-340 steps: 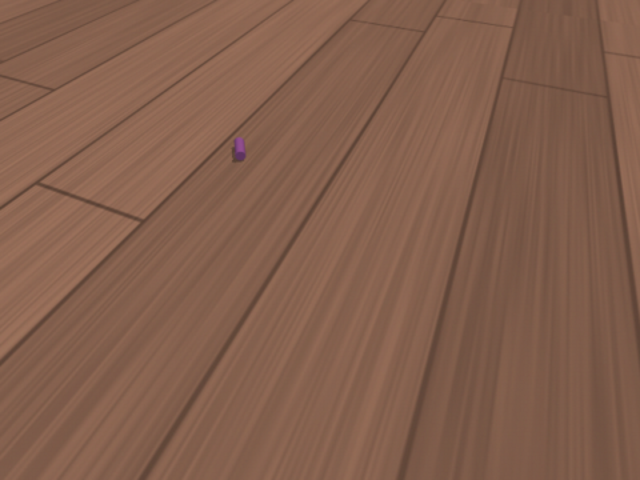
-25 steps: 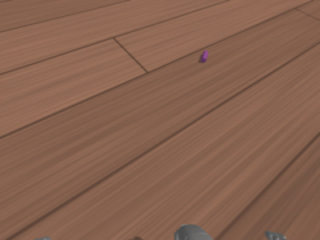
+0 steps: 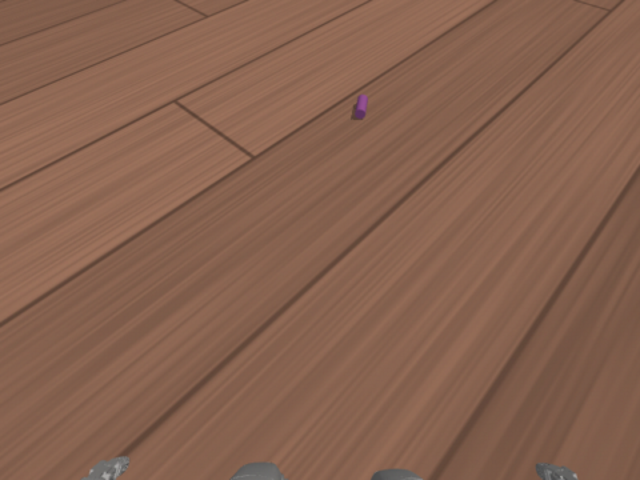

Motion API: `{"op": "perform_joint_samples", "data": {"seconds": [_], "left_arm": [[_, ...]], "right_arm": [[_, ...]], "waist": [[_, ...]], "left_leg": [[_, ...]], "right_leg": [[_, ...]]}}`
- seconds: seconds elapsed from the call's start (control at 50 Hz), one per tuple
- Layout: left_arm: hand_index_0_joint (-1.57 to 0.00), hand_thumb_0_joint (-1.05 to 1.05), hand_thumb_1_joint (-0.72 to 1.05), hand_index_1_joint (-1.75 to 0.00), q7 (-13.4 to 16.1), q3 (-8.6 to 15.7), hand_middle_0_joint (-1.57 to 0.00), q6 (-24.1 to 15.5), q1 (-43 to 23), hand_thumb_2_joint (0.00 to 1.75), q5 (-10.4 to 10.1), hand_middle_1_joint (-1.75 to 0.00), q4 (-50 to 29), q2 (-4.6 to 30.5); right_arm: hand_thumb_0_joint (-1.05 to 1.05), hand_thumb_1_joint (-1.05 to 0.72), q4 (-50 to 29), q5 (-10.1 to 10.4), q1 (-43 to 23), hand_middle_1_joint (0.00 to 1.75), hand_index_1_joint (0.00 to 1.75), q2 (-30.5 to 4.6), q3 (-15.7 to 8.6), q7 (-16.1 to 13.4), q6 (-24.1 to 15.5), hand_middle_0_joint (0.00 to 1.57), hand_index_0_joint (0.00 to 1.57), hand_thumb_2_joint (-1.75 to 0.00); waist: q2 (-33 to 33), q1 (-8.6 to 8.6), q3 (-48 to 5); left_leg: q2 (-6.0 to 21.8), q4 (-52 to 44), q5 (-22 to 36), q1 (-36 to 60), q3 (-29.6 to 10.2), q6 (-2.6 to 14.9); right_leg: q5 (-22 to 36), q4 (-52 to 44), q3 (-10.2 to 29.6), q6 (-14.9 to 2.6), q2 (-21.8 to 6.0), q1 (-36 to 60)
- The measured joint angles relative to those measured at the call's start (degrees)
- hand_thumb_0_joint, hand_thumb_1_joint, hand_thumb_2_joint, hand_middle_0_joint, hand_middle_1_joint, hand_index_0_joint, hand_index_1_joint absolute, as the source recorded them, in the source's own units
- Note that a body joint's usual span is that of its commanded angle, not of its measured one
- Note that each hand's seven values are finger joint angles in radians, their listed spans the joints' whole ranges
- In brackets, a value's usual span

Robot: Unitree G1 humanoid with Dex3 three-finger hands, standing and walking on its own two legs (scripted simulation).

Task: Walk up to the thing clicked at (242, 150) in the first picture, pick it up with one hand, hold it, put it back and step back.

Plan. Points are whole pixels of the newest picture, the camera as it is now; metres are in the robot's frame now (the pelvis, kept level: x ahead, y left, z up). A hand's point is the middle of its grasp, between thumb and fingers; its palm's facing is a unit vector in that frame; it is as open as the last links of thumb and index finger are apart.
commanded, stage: walk up
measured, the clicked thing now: (361, 106) +1.82 -0.20 -0.73
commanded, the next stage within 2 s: stand in 1.00 s
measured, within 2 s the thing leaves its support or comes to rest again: neither
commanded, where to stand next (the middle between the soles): +0.03 +0.01 m, yaw -6 degrees
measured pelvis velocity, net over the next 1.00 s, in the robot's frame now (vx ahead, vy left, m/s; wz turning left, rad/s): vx -0.01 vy -0.01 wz -0.14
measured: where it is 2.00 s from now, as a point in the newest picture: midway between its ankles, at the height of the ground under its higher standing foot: outside the picture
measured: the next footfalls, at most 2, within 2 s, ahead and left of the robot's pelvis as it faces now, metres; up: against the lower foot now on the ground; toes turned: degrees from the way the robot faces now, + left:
left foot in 0.04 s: +0.04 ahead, +0.13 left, +0.00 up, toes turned -6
right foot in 0.34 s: +0.03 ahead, -0.15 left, +0.00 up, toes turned -4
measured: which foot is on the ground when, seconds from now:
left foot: up 0.00-0.02, down 0.04-1.00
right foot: down 0.00-0.06, up 0.08-0.32, down 0.34-1.00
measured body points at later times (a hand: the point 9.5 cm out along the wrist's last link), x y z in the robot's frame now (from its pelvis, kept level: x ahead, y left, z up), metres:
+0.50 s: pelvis -0.01 -0.02 +0.00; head +0.01 -0.04 +0.45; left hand +0.08 +0.28 -0.11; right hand +0.05 -0.34 -0.13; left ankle +0.00 +0.13 -0.71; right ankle -0.01 -0.14 -0.73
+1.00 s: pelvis -0.01 -0.01 +0.02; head -0.01 -0.02 +0.47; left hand +0.14 +0.27 -0.11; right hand +0.02 -0.32 -0.12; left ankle +0.00 +0.13 -0.73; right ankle -0.01 -0.14 -0.73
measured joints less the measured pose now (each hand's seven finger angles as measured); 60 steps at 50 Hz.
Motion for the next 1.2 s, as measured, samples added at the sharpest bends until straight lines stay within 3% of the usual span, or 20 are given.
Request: {"op": "perform_joint_samples", "data": {"seconds": [0.06,0.1,0.14,0.2,0.32,0.36,0.38,0.44,0.48,0.56,0.6,0.62,0.74,0.98,1.2], "left_arm": [[-0.21,0.00,0.90,-0.30,-0.13,0.35,-0.20,1.12,-0.84,0.90,-0.71,-0.30,0.17,1.31],[-0.21,0.01,0.90,-0.30,0.11,0.65,-0.20,2.00,-1.22,0.90,-1.14,-0.30,1.26,1.64],[-0.20,0.01,0.91,-0.30,0.11,0.55,-0.20,2.51,-1.39,0.90,-1.01,-0.30,2.34,1.72],[-0.20,0.01,0.91,-0.30,-0.46,1.00,-0.20,2.23,-1.13,0.90,-1.16,-0.30,3.08,2.56],[-0.20,0.01,0.91,-0.30,-0.87,1.12,-0.20,0.99,-0.63,0.90,-1.18,-0.30,4.97,3.13],[-0.20,0.01,0.91,-0.30,-0.46,1.06,-0.20,0.09,-0.41,0.90,-0.73,-0.30,6.17,2.49],[-0.20,0.01,0.91,-0.30,-0.24,0.95,-0.20,-0.20,-0.55,0.90,-0.40,-0.30,6.92,1.72],[-0.20,0.01,0.91,-0.30,-0.21,-0.03,-0.20,-0.83,0.12,0.90,0.15,-0.30,7.88,0.38],[-0.20,0.01,0.91,-0.30,-0.25,-0.49,-0.20,-1.07,0.40,0.90,0.19,-0.30,8.19,-0.41],[-0.21,0.01,0.90,-0.30,-0.11,-0.99,-0.20,-1.61,-0.80,0.90,0.02,-0.30,8.36,-1.10],[-0.21,0.01,0.90,-0.30,0.00,-0.92,-0.20,-1.37,-2.13,0.90,-0.48,-0.30,8.42,-0.68],[-0.21,0.01,0.90,-0.30,0.10,-0.79,-0.20,-1.13,-2.78,0.90,-0.87,-0.30,8.61,-0.42],[-0.20,0.01,0.91,-0.30,0.01,-0.98,-0.20,-1.38,-4.69,0.90,-1.20,-0.30,10.99,-0.34],[-0.21,0.01,0.91,-0.30,-0.29,-1.40,-0.20,-1.35,-8.02,0.90,-0.98,-0.30,15.25,-1.09],[-0.20,0.01,0.91,-0.30,-0.58,-1.71,-0.20,-0.91,-7.97,0.90,-0.92,-0.30,17.63,-0.50]], "right_arm": [[0.00,-0.91,0.69,-0.47,-0.39,0.30,0.30,0.93,-0.40,-0.49,-1.06,0.20,0.20,-0.90],[0.00,-0.91,0.73,-0.85,-0.25,0.30,0.30,1.68,-0.04,-0.41,-1.59,0.20,0.20,-0.90],[0.00,-0.91,0.54,-0.86,-0.01,0.30,0.30,1.79,0.14,-0.13,-1.93,0.20,0.20,-0.90],[0.00,-0.90,0.14,-0.95,0.17,0.30,0.30,2.03,0.48,-0.22,-2.40,0.20,0.20,-0.90],[0.00,-0.90,-1.10,-1.22,-1.01,0.30,0.30,0.13,0.43,0.22,-1.95,0.20,0.20,-0.90],[0.00,-0.90,-1.22,-0.68,-1.77,0.30,0.30,-0.98,0.20,0.28,-1.06,0.20,0.20,-0.90],[0.00,-0.90,-0.93,-0.29,-2.14,0.30,0.30,-1.49,-0.01,0.18,-0.52,0.20,0.20,-0.90],[0.00,-0.91,0.24,0.37,-2.14,0.30,0.30,-1.50,0.03,-0.10,0.89,0.20,0.20,-0.90],[0.00,-0.91,1.11,0.70,-2.24,0.30,0.30,-1.47,0.19,0.12,1.12,0.20,0.20,-0.90],[0.00,-0.91,2.73,0.92,-1.93,0.30,0.30,-0.92,0.68,0.31,0.59,0.20,0.20,-0.90],[0.00,-0.91,3.94,0.53,-1.92,0.30,0.30,0.19,0.82,0.29,0.01,0.20,0.20,-0.90],[0.00,-0.91,4.60,0.27,-1.83,0.30,0.30,0.97,0.93,0.31,-0.24,0.20,0.20,-0.90],[0.00,-0.91,7.87,0.24,-1.36,0.30,0.30,2.62,1.98,1.05,-0.14,0.20,0.20,-0.90],[0.00,-0.91,11.03,0.45,-3.71,0.30,0.30,0.95,1.47,0.83,-1.05,0.20,0.20,-0.90],[0.00,-0.91,13.07,0.19,-4.46,0.30,0.30,1.51,1.75,0.49,-1.73,0.20,0.20,-0.90]], "waist": [[-3.24,0.24,0.29],[-5.00,0.44,-0.35],[-4.23,-0.36,-0.95],[-4.23,-0.12,-1.46],[-3.02,-0.15,-0.71],[-1.10,-0.13,-0.13],[0.64,-0.55,0.38],[1.59,-0.10,-0.74],[1.82,0.16,-1.33],[2.45,-0.31,-1.82],[1.01,-0.24,-1.29],[-0.16,0.02,-1.17],[-0.89,-0.29,-3.41],[-0.75,-1.06,-4.24],[-1.51,-1.10,-4.05]], "left_leg": [[-1.82,-6.87,8.93,3.11,1.68,0.26],[-2.04,-7.29,8.54,3.68,2.95,0.33],[-0.48,-7.33,8.12,3.82,2.33,0.72],[1.35,-9.51,9.13,4.73,2.75,0.18],[3.32,-8.01,8.64,3.48,3.86,-1.17],[4.73,-4.51,6.83,2.36,3.80,-1.76],[5.66,-2.95,6.22,1.98,2.87,-1.34],[2.97,1.08,-1.78,0.88,0.77,0.23],[1.29,2.22,-4.17,1.11,0.35,1.04],[0.54,-4.25,-0.70,3.59,0.24,1.48],[-0.38,-9.44,8.46,5.61,0.81,0.06],[-1.00,-10.70,9.38,6.46,1.46,-0.52],[0.26,-13.52,9.55,8.50,1.81,-1.31],[0.34,-19.39,12.70,11.14,2.71,-1.05],[0.04,-22.93,14.69,12.51,2.40,-1.01]], "right_leg": [[-2.50,4.82,1.32,1.00,-1.28,-1.49],[-5.62,8.55,3.72,0.55,-0.69,-2.94],[-11.18,15.44,3.13,0.54,0.99,-4.57],[-12.07,20.02,2.94,0.27,0.99,-5.60],[-7.98,5.50,-0.42,1.24,-2.52,-0.62],[-0.49,-0.91,-1.73,1.56,-1.82,1.95],[-0.01,-0.84,-2.47,1.67,-0.85,2.40],[-1.16,0.56,-1.78,1.31,-1.20,1.56],[-1.02,0.34,-0.87,1.33,-1.75,1.28],[-0.56,-0.13,-1.13,1.78,-2.26,0.68],[-1.05,1.06,-0.62,2.21,-3.23,0.28],[-1.12,1.35,0.05,2.40,-3.86,0.28],[1.30,-3.55,0.23,2.28,-2.77,2.95],[5.06,-10.09,1.02,2.74,-2.82,5.59],[6.93,-13.74,0.66,3.07,-3.25,7.19]]}}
